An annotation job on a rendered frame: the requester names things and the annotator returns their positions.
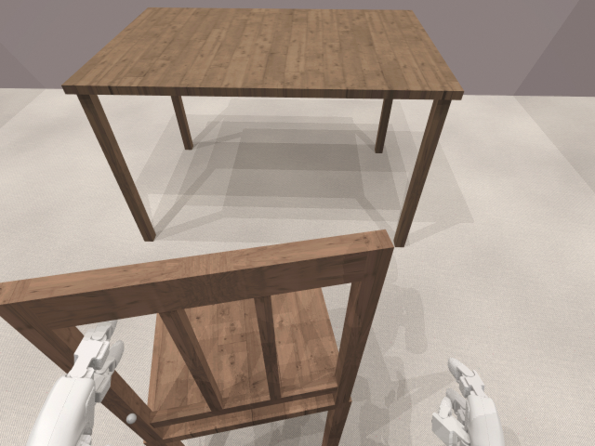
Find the right robot hand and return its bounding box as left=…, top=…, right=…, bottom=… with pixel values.
left=431, top=358, right=505, bottom=446

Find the chair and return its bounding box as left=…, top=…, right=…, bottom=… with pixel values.
left=0, top=230, right=394, bottom=446

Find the table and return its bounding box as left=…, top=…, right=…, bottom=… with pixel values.
left=61, top=7, right=464, bottom=247

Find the left robot hand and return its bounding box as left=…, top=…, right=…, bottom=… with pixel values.
left=26, top=320, right=125, bottom=446

